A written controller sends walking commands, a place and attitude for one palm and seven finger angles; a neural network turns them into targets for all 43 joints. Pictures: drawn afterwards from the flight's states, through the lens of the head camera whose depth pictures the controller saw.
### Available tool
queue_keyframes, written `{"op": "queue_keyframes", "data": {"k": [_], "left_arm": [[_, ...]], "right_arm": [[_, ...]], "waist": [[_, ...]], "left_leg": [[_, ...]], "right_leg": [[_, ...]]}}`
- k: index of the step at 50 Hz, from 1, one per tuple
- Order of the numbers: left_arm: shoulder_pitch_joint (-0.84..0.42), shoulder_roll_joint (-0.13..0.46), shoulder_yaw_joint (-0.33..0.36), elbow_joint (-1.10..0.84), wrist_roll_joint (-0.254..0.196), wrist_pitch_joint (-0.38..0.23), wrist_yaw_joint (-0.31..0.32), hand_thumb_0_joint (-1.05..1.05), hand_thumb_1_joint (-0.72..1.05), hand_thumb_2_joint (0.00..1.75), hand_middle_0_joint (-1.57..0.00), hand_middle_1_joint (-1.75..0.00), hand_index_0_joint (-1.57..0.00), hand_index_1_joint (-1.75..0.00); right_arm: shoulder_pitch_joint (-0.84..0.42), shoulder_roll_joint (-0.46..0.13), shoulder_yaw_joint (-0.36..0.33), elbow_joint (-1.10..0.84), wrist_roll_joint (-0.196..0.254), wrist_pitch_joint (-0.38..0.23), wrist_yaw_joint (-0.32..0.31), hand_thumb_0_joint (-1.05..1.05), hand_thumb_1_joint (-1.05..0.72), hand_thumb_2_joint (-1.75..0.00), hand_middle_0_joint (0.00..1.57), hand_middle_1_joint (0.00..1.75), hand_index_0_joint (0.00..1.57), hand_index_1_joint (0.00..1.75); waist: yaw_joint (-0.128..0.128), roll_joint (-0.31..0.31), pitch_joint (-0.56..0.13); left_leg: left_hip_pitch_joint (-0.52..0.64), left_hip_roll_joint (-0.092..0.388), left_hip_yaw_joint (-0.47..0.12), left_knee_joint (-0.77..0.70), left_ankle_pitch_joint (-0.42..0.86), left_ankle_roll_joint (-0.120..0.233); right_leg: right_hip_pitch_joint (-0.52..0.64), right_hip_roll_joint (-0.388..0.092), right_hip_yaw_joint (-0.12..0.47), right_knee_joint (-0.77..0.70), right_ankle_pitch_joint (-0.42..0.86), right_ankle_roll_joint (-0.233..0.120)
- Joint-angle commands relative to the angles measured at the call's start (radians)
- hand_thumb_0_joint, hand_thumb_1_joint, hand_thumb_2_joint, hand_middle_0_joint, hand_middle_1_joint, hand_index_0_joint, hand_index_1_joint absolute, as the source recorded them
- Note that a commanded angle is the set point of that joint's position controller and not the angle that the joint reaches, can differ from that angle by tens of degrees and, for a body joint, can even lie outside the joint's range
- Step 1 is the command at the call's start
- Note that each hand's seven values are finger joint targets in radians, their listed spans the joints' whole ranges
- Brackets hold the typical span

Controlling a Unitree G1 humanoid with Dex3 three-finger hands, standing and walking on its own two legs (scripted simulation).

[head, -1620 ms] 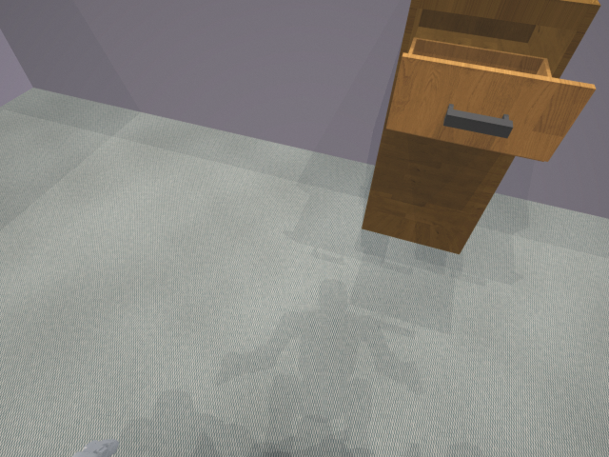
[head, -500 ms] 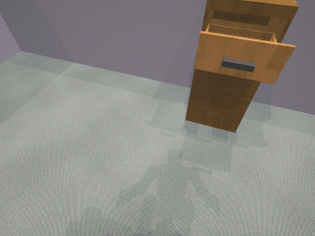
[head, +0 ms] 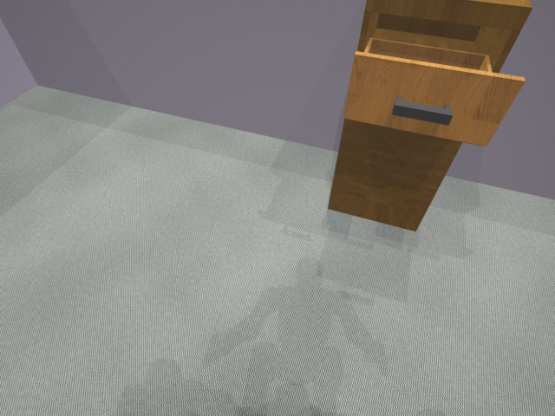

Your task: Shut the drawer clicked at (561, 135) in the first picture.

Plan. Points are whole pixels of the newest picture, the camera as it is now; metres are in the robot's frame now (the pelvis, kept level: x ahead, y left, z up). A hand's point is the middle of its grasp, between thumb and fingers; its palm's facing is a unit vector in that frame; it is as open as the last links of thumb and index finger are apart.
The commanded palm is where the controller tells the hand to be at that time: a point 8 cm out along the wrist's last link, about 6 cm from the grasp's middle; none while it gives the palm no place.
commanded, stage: walk to a spot facing it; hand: left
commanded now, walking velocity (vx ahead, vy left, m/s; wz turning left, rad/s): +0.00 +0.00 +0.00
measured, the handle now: (422, 107) +0.81 -0.31 +0.03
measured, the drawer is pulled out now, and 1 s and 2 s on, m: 0.30 0.30 0.30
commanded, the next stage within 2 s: none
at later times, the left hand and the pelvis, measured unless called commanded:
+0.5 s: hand out of the picture +0.05 +0.16 -0.17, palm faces -0.14 -0.95 -0.26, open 7.4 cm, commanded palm none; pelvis -0.02 -0.03 -0.02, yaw -11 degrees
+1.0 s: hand out of the picture +0.13 +0.21 -0.18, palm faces -0.38 -0.89 -0.24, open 7.4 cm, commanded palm none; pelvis -0.03 +0.03 -0.01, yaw -28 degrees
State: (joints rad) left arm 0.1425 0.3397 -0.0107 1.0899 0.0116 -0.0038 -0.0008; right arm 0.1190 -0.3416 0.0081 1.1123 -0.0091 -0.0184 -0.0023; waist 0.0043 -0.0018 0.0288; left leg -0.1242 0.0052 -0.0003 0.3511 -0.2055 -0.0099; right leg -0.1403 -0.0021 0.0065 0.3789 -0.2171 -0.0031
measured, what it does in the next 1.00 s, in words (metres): steps on the spot, turning right: left foot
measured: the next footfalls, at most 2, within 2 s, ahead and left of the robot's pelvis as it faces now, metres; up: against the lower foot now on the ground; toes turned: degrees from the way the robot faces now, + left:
left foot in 0.90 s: +0.05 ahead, +0.12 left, +0.00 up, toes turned -25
right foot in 1.30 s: -0.09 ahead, -0.11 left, +0.00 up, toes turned -46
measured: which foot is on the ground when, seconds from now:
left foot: down 0.00-0.40, up 0.42-0.88, down 0.90-1.00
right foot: down 0.00-0.90, up 0.92-1.00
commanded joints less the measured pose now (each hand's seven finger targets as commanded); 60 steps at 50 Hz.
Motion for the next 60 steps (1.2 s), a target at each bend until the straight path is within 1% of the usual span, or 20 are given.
{"op": "queue_keyframes", "data": {"k": [1,6,10,14,16,18,19,20,21,24,30,36,41,43,44,45,47,49,54,60], "left_arm": [[-0.043,0.204,0.048,-0.065,-0.001,-0.025,0.013,0.00,0.90,0.90,-0.20,-0.30,-0.20,-0.30],[0.014,0.096,0.040,-0.080,0.000,0.013,0.017,0.00,0.90,0.90,-0.20,-0.30,-0.20,-0.30],[0.041,0.094,0.058,-0.137,0.005,0.034,0.012,0.00,0.90,0.90,-0.20,-0.30,-0.20,-0.30],[0.056,0.050,0.069,-0.187,0.008,0.045,0.001,0.00,0.90,0.90,-0.20,-0.30,-0.20,-0.30],[0.086,0.026,0.078,-0.204,0.006,0.050,-0.005,0.00,0.90,0.90,-0.20,-0.30,-0.20,-0.30],[0.197,0.028,0.091,-0.187,0.011,0.039,-0.010,0.00,0.90,0.90,-0.20,-0.30,-0.20,-0.30],[0.229,0.115,0.108,-0.187,0.023,0.023,-0.001,0.00,0.90,0.90,-0.20,-0.30,-0.20,-0.30],[0.241,0.166,0.115,-0.196,0.013,0.017,0.009,0.00,0.90,0.90,-0.20,-0.30,-0.20,-0.30],[0.234,0.147,0.116,-0.205,0.008,0.019,0.019,0.00,0.90,0.90,-0.20,-0.30,-0.20,-0.30],[0.102,0.084,0.107,-0.246,0.006,0.016,0.020,0.00,0.90,0.90,-0.20,-0.30,-0.20,-0.30],[0.168,0.067,0.117,-0.227,0.008,0.013,0.016,0.00,0.90,0.90,-0.20,-0.30,-0.20,-0.30],[0.189,0.075,0.127,-0.223,0.014,0.023,0.015,0.00,0.90,0.90,-0.20,-0.30,-0.20,-0.30],[0.098,0.097,0.132,-0.253,0.015,0.036,0.015,0.00,0.90,0.90,-0.20,-0.30,-0.20,-0.30],[0.055,0.066,0.125,-0.276,0.007,0.041,0.010,0.00,0.90,0.90,-0.20,-0.30,-0.20,-0.30],[0.066,0.003,0.114,-0.293,0.000,0.045,0.001,0.00,0.90,0.90,-0.20,-0.30,-0.20,-0.30],[0.065,0.003,0.120,-0.311,0.011,0.042,-0.006,0.00,0.90,0.90,-0.20,-0.30,-0.20,-0.30],[0.072,0.043,0.144,-0.271,0.025,0.051,-0.019,0.00,0.90,0.90,-0.20,-0.30,-0.20,-0.30],[0.122,0.016,0.136,-0.247,0.023,0.059,-0.034,0.00,0.90,0.90,-0.20,-0.30,-0.20,-0.30],[-0.004,-0.019,0.111,-0.292,0.010,0.062,-0.039,0.00,0.90,0.90,-0.20,-0.30,-0.20,-0.30],[-0.076,-0.043,0.098,-0.312,0.014,0.046,-0.061,0.00,0.90,0.90,-0.20,-0.30,-0.20,-0.30]], "right_arm": [[-0.044,-0.202,-0.041,-0.060,0.002,-0.021,-0.014,0.00,-0.90,-0.90,0.20,0.30,0.20,0.30],[0.027,-0.084,-0.033,-0.070,-0.002,0.001,-0.024,0.00,-0.90,-0.90,0.20,0.30,0.20,0.30],[0.056,-0.103,-0.061,-0.126,-0.004,0.019,-0.033,0.00,-0.90,-0.90,0.20,0.30,0.20,0.30],[0.041,-0.121,-0.086,-0.179,-0.006,0.019,-0.033,0.00,-0.90,-0.90,0.20,0.30,0.20,0.30],[0.013,-0.115,-0.094,-0.203,-0.011,0.017,-0.031,0.00,-0.90,-0.90,0.20,0.30,0.20,0.30],[-0.029,-0.105,-0.099,-0.224,-0.011,0.024,-0.029,0.00,-0.90,-0.90,0.20,0.30,0.20,0.30],[0.000,-0.050,-0.092,-0.242,-0.003,0.034,-0.023,0.00,-0.90,-0.90,0.20,0.30,0.20,0.30],[-0.023,-0.005,-0.084,-0.274,0.000,0.037,-0.021,0.00,-0.90,-0.90,0.20,0.30,0.20,0.30],[-0.051,-0.024,-0.087,-0.271,0.000,0.046,-0.026,0.00,-0.90,-0.90,0.20,0.30,0.20,0.30],[0.003,-0.010,-0.091,-0.231,-0.005,0.037,-0.017,0.00,-0.90,-0.90,0.20,0.30,0.20,0.30],[0.007,0.030,-0.088,-0.232,-0.006,0.040,-0.024,0.00,-0.90,-0.90,0.20,0.30,0.20,0.30],[-0.031,0.029,-0.085,-0.262,0.002,0.032,-0.031,0.00,-0.90,-0.90,0.20,0.30,0.20,0.30],[0.071,0.031,-0.084,-0.264,0.013,0.019,-0.038,0.00,-0.90,-0.90,0.20,0.30,0.20,0.30],[0.168,-0.004,-0.089,-0.242,0.012,0.005,-0.046,0.00,-0.90,-0.90,0.20,0.30,0.20,0.30],[0.163,-0.086,-0.103,-0.257,0.002,0.001,-0.046,0.00,-0.90,-0.90,0.20,0.30,0.20,0.30],[0.135,-0.141,-0.108,-0.290,-0.005,0.009,-0.045,0.00,-0.90,-0.90,0.20,0.30,0.20,0.30],[0.025,-0.060,-0.085,-0.311,-0.014,0.006,-0.043,0.00,-0.90,-0.90,0.20,0.30,0.20,0.30],[-0.016,-0.020,-0.070,-0.324,-0.011,-0.002,-0.044,0.00,-0.90,-0.90,0.20,0.30,0.20,0.30],[0.130,-0.047,-0.091,-0.274,-0.015,-0.001,-0.039,0.00,-0.90,-0.90,0.20,0.30,0.20,0.30],[0.199,-0.097,-0.109,-0.226,-0.024,-0.003,-0.022,0.00,-0.90,-0.90,0.20,0.30,0.20,0.30]], "waist": [[-0.001,-0.004,-0.069],[-0.008,-0.003,-0.058],[-0.013,0.033,-0.062],[-0.003,0.167,-0.027],[0.016,0.191,-0.016],[0.076,0.099,-0.031],[0.075,-0.186,-0.043],[0.074,-0.335,-0.017],[0.086,-0.276,-0.015],[0.011,-0.072,-0.031],[0.029,-0.105,-0.083],[0.052,-0.135,-0.093],[0.000,-0.145,-0.108],[-0.048,-0.092,-0.120],[-0.046,0.174,-0.093],[-0.031,0.288,-0.038],[0.021,0.146,0.027],[0.050,0.138,0.008],[-0.029,0.149,0.010],[-0.067,0.215,0.004]], "left_leg": [[0.017,0.119,-0.088,-0.048,0.180,0.033],[0.026,0.131,-0.016,0.031,0.198,0.011],[0.021,0.175,-0.009,0.073,0.198,0.030],[-0.027,0.311,-0.082,0.027,0.261,0.125],[-0.075,0.352,-0.061,0.054,0.327,0.159],[-0.170,0.278,0.048,0.253,0.233,0.080],[-0.312,0.135,0.146,0.517,-0.049,-0.012],[-0.438,0.023,0.090,0.701,-0.379,-0.047],[-0.415,0.047,-0.036,0.774,-0.357,-0.032],[-0.407,0.077,-0.034,0.785,-0.180,-0.048],[-0.408,0.050,-0.015,0.676,-0.161,-0.066],[-0.357,0.022,-0.020,0.508,-0.206,-0.056],[-0.160,-0.007,-0.019,0.240,-0.173,-0.026],[0.095,0.050,-0.058,0.019,-0.076,0.004],[0.173,0.270,-0.297,-0.116,-0.171,0.061],[0.041,0.464,-0.440,-0.162,-0.138,0.141],[-0.156,0.366,-0.287,-0.137,-0.060,0.149],[-0.150,0.270,-0.107,-0.095,0.064,0.119],[0.016,0.301,-0.044,-0.023,0.295,0.164],[-0.023,0.360,-0.001,-0.052,-0.084,0.136]], "right_leg": [[0.019,-0.118,0.095,-0.052,0.190,-0.027],[-0.052,-0.104,0.127,0.026,0.289,-0.022],[-0.137,-0.061,0.123,0.152,0.289,-0.020],[-0.233,0.006,0.030,0.400,-0.101,0.006],[-0.200,-0.019,0.000,0.431,-0.256,0.011],[-0.047,-0.033,-0.002,0.222,-0.043,0.003],[0.023,-0.183,0.248,0.019,0.170,-0.047],[-0.033,-0.356,0.533,-0.092,0.357,-0.160],[-0.096,-0.337,0.557,-0.134,0.217,-0.185],[-0.083,-0.234,0.396,-0.077,0.160,-0.186],[0.006,-0.181,0.374,-0.047,0.252,-0.172],[0.016,-0.161,0.465,-0.039,0.273,-0.186],[-0.105,-0.135,0.511,-0.016,0.242,-0.151],[-0.309,-0.045,0.441,0.071,0.068,-0.070],[-0.496,0.094,0.276,0.261,-0.168,-0.016],[-0.532,0.114,0.098,0.529,-0.342,0.041],[-0.456,0.051,0.105,0.796,-0.226,0.059],[-0.449,0.029,0.062,0.888,-0.140,0.070],[-0.456,-0.021,-0.012,0.667,-0.205,0.083],[-0.283,-0.021,-0.109,0.360,-0.260,0.045]]}}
